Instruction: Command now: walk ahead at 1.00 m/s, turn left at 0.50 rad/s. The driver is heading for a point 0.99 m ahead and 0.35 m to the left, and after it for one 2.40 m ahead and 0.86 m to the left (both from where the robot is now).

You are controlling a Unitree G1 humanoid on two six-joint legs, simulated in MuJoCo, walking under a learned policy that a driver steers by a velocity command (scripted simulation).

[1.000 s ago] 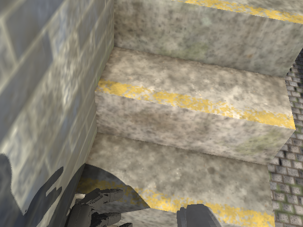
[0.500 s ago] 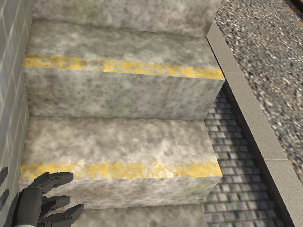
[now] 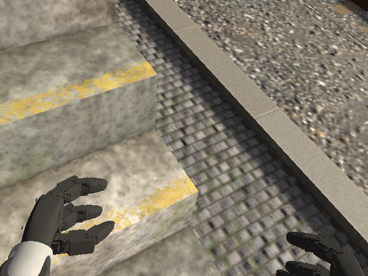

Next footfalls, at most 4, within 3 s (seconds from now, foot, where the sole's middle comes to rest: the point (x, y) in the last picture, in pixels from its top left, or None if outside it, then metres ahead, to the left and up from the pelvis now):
0.08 right None -0.16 -0.12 -0.90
0.28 left None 0.01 0.07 -0.73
0.50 right None -0.14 -0.33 -0.85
0.62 left None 0.14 -0.16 -0.73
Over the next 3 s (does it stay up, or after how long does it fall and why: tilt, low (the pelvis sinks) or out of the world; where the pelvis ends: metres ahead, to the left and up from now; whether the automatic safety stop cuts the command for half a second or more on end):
falls after 0.76 s (tilt)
